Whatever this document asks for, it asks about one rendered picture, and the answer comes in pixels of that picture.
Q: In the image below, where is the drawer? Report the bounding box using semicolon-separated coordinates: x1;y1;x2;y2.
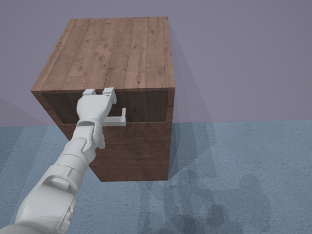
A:
41;90;167;124

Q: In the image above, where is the robot left forearm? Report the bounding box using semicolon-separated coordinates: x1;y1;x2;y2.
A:
15;118;102;224

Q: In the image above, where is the handle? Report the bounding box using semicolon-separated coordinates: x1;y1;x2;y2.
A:
102;108;126;126

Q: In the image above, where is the robot left hand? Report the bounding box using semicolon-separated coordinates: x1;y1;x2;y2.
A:
77;87;117;149

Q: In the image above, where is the cabinet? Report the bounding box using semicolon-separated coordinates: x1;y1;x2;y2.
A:
31;16;175;182

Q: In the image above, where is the robot left upper arm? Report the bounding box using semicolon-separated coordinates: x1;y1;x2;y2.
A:
0;184;78;234

